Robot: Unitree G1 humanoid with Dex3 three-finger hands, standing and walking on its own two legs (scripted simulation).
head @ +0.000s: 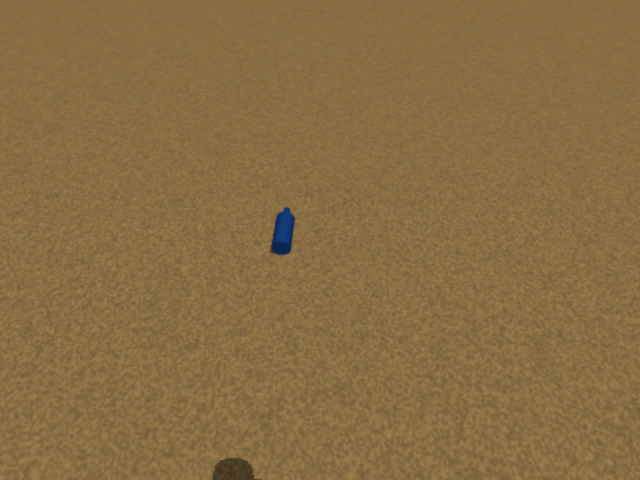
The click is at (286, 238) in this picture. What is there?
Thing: lying bottle
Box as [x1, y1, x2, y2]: [271, 207, 294, 254]
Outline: 287,207 284,208 283,212 280,212 277,215 271,247 273,251 279,254 287,253 290,250 294,217 289,212 289,208
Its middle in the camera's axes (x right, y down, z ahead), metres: -0.16 -0.06 +1.71
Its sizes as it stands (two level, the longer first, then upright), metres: 0.240 0.081 0.081
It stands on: the floor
